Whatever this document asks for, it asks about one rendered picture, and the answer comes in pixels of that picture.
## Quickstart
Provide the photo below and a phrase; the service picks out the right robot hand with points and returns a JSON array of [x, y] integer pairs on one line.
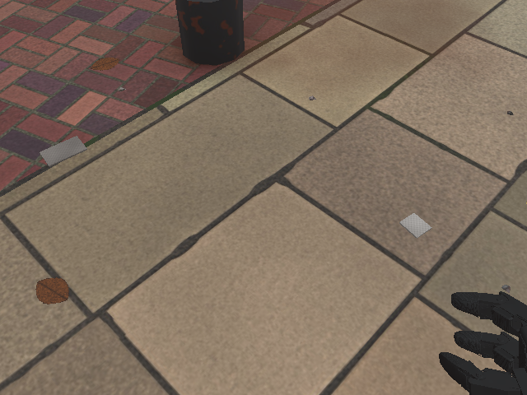
[[510, 315]]

